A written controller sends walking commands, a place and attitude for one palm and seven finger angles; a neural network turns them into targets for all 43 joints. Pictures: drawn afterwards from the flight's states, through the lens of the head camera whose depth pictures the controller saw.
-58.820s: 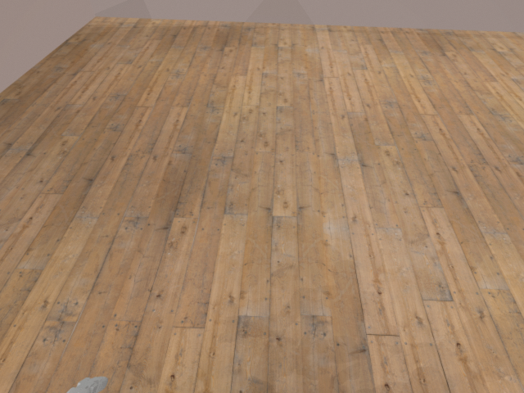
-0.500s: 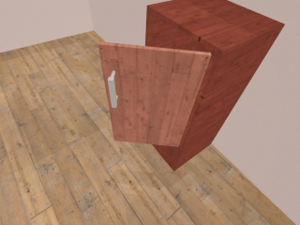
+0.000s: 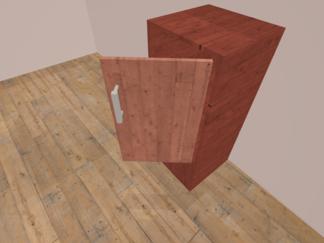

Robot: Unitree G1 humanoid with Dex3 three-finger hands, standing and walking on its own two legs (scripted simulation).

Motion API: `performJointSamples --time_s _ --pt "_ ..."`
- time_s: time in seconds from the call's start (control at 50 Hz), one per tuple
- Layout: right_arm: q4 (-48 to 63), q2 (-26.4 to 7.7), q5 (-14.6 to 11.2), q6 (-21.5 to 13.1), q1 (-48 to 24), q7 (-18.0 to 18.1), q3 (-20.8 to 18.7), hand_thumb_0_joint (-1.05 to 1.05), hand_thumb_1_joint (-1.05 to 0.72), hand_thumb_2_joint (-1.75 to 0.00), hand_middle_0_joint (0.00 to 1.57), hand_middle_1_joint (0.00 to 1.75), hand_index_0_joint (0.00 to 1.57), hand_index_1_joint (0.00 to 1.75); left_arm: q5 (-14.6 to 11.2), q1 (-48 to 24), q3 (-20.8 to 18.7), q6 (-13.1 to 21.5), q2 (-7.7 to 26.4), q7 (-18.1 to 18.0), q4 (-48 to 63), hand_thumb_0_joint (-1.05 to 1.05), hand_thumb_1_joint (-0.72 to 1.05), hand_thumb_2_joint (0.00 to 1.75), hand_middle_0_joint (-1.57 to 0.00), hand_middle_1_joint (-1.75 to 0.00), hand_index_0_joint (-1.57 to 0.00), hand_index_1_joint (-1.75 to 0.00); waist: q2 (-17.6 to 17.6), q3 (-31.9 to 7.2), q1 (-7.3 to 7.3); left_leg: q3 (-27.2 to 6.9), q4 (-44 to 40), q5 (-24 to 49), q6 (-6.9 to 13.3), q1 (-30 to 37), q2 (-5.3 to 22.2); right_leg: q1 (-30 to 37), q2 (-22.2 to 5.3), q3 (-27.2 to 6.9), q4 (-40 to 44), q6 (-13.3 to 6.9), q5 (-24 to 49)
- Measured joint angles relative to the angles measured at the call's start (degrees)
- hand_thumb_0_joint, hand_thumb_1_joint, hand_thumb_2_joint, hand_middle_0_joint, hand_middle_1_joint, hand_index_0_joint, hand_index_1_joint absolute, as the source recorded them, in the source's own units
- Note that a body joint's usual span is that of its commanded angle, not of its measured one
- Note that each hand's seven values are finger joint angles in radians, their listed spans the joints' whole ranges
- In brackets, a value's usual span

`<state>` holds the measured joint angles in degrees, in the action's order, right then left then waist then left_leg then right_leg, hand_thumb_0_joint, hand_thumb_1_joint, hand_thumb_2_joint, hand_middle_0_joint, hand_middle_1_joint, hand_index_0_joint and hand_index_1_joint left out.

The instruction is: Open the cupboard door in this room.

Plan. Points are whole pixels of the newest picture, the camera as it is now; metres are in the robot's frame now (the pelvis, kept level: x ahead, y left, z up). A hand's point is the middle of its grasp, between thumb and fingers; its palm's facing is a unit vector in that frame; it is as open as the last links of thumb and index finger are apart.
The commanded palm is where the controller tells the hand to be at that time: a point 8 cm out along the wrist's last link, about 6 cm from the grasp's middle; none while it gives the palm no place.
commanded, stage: look again from close up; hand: left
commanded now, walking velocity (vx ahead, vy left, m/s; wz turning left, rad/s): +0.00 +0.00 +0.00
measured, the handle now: (118, 104) +0.58 +0.20 +0.00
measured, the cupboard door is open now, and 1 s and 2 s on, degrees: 49 49 49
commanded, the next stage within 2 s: shuffle to correct the standing spot in 0.12 s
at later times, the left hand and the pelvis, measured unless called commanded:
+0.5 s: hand out of the picture -0.05 +0.18 -0.18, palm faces +0.03 -0.98 -0.18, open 7.4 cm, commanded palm none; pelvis -0.02 +0.01 +0.00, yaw +0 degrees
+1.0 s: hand out of the picture +0.03 +0.15 -0.18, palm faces +0.04 -0.99 -0.14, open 7.3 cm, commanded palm none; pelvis +0.04 +0.01 +0.00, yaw -1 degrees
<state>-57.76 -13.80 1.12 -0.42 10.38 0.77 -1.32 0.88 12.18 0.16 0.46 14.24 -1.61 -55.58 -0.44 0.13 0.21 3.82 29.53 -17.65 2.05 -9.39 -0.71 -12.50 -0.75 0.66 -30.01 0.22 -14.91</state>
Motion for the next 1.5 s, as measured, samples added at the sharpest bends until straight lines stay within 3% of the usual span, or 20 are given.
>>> performJointSamples --time_s 0.3,0.56,0.64,0.68,0.76,0.82,0.88,0.94,1.1,1.24,1.5 --pt "-3.8 -0.5 0.1 0.4 1.6 -0.7 0.6 0.01 -0.9 -0.89 0.2 0.3 0.2 0.29 0.2 1.7 0.6 -0.4 -0.3 0.3 -3.5 0.0 0.9 0.9 -0.2 -0.3 -0.2 -0.3 0.9 0.1 -0.2 -0.1 -4.6 4.8 0.1 0.3 -0.4 0.6 -0.3 0.2 4.9 0.2 4.6" --pt "-7.4 4.3 -0.1 0.8 10.4 -0.4 0.5 0.01 -0.9 -0.89 0.2 0.3 0.2 0.29 0.6 12.2 -0.5 -1.0 -5.3 1.0 -7.2 0.0 0.91 0.9 -0.2 -0.3 -0.2 -0.3 1.1 0.7 -0.65 0.4 1.6 -0.4 0.8 -0.9 0.1 -0.6 0.2 -0.5 -1.0 -0.6 -1.1" --pt "-7.6 5.9 -0.2 0.0 12.1 -0.1 0.0 0.01 -0.9 -0.89 0.2 0.3 0.2 0.29 0.7 14.0 -0.7 -0.7 -6.7 1.0 -7.8 0.0 0.91 0.9 -0.2 -0.3 -0.2 -0.3 1.5 0.9 -0.67 1.2 1.7 -1.7 1.0 0.0 -0.3 -1.3 -0.4 -0.8 -3.6 -1.8 -3.0" --pt "-7.7 6.5 -0.2 -0.5 12.5 0.2 -0.2 0.01 -0.9 -0.89 0.2 0.3 0.2 0.29 0.8 14.2 -0.9 -0.5 -7.3 1.0 -7.8 0.01 0.91 0.9 -0.2 -0.3 -0.2 -0.3 1.5 1.2 -0.7 1.8 1.8 -2.4 0.9 0.7 -0.2 -1.3 -0.9 0.0 -4.2 -2.2 -3.0" --pt "-8.0 7.3 -0.5 -0.8 12.8 0.7 -0.3 0.01 -0.9 -0.89 0.2 0.3 0.2 0.29 0.7 13.2 -1.3 0.7 -8.4 0.6 -7.3 0.01 0.91 0.9 -0.2 -0.3 -0.2 -0.3 -0.3 1.5 -0.25 0.9 3.9 -4.5 0.0 0.4 1.3 0.1 0.2 1.3 -3.3 -0.2 -3.7" --pt "-8.0 7.8 -0.8 -0.1 11.2 1.1 -0.1 0.01 -0.9 -0.89 0.2 0.3 0.2 0.29 0.3 11.8 -1.3 1.8 -9.1 -0.3 -6.6 0.0 0.91 0.9 -0.2 -0.3 -0.2 -0.3 -0.7 1.9 -0.1 0.4 8.6 -6.5 -0.8 -2.3 2.3 0.8 0.7 2.6 -2.7 -0.8 -4.2" --pt "-7.8 7.8 -1.1 0.1 8.4 1.5 -0.2 0.01 -0.9 -0.89 0.2 0.3 0.2 0.29 0.1 10.0 -0.9 1.5 -9.9 -1.0 -6.6 0.0 0.91 0.9 -0.2 -0.3 -0.2 -0.3 -0.7 2.7 -0.22 0.4 5.0 -1.4 -1.1 -2.3 2.8 1.9 0.9 3.2 -1.8 -0.6 -4.1" --pt "-8.0 8.0 -0.6 0.0 5.9 2.4 -0.3 0.02 -0.92 -0.89 0.2 0.3 0.2 0.29 0.1 8.1 -0.7 0.3 -10.1 -1.4 -6.8 0.0 0.91 0.9 -0.2 -0.3 -0.2 -0.3 0.9 2.5 -0.71 1.6 2.4 -1.9 -0.3 -0.2 1.8 3.1 0.1 2.0 -0.2 0.2 -3.6" --pt "-5.1 6.0 -0.8 0.0 2.9 2.4 -1.1 0.02 -0.93 -0.89 0.2 0.3 0.2 0.29 0.2 5.1 -1.4 -1.0 -6.8 -1.8 -5.3 0.03 0.93 0.9 -0.2 -0.3 -0.2 -0.3 1.8 3.8 -0.63 2.8 -0.9 0.0 0.6 0.3 0.6 2.5 -0.9 0.9 1.5 0.9 -1.5" --pt "0.5 3.7 -0.3 -0.2 4.0 0.9 -0.1 0.01 -0.92 -0.89 0.2 0.3 0.2 0.29 0.3 3.3 -0.2 -0.6 -3.9 -1.4 -3.4 0.01 0.91 0.9 -0.2 -0.3 -0.2 -0.3 -0.6 2.5 -0.4 2.5 2.9 -0.3 1.3 -3.3 0.5 -0.7 -1.2 1.2 -1.7 0.7 -1.5" --pt "0.1 2.1 0.1 0.5 6.1 -0.6 1.2 0.01 -0.92 -0.89 0.2 0.3 0.2 0.29 0.4 5.2 1.2 -0.6 -4.1 0.3 -3.3 0.0 0.91 0.9 -0.2 -0.3 -0.19 -0.3 -2.3 -0.3 -0.25 3.4 -3.0 4.6 0.7 -2.8 -0.3 -2.4 -1.7 0.1 0.0 0.1 1.1"
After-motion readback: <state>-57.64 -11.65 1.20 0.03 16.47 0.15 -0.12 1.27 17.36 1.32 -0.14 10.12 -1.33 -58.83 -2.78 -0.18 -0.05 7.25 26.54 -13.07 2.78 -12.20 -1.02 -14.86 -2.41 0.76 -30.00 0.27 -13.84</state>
